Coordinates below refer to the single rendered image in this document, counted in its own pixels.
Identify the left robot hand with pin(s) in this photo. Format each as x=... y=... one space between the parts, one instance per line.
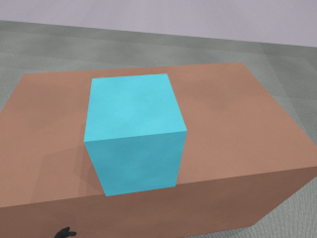
x=64 y=232

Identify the pedestal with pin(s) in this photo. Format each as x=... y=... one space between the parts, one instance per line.
x=243 y=156

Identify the carton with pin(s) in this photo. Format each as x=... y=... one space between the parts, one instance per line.
x=134 y=133

